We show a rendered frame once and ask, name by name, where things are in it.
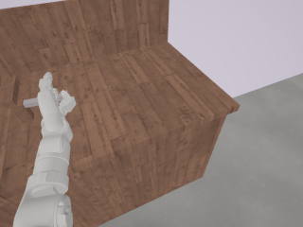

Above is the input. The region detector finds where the left robot forearm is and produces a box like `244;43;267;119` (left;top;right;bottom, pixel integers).
12;113;73;227

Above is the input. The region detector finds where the robot left hand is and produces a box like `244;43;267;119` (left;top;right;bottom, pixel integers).
37;72;77;118

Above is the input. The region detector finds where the counter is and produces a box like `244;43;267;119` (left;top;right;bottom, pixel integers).
0;0;240;227

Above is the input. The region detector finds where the tap lever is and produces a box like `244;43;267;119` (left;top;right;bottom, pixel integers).
23;90;69;108

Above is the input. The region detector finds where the left robot upper arm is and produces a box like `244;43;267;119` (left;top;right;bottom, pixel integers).
15;193;73;227

